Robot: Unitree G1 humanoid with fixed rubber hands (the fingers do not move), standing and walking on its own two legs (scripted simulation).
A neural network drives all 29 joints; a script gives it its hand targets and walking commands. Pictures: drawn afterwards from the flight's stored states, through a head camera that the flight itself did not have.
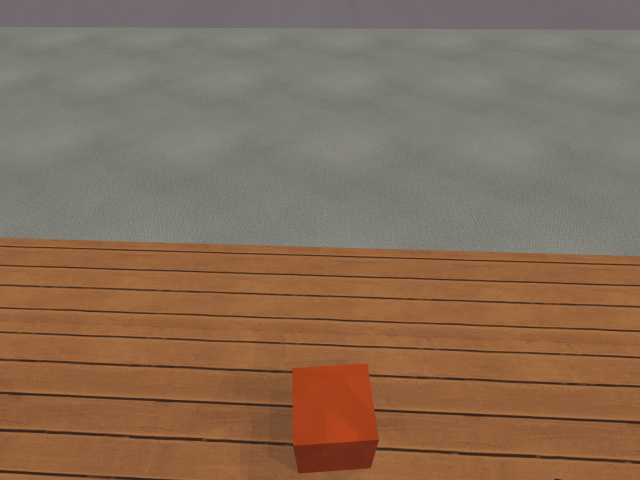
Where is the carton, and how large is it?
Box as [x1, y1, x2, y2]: [292, 364, 378, 472]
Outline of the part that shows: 366,364 292,368 293,447 298,472 370,467 378,441 378,436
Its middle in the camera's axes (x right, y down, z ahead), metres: +0.03 +0.50 +1.09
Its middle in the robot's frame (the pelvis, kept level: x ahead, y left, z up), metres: +0.46 -0.01 -0.66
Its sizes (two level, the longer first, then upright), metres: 0.210 0.200 0.250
